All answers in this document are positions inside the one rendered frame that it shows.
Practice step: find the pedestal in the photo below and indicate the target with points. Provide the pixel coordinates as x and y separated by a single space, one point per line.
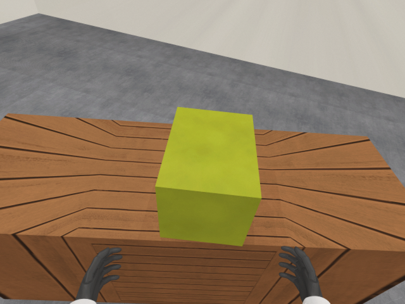
72 187

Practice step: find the left robot hand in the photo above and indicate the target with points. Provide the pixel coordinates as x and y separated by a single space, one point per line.
94 278

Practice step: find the right robot hand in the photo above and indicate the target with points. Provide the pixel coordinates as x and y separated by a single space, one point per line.
305 280

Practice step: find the carton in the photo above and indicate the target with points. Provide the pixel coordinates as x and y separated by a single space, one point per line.
208 186

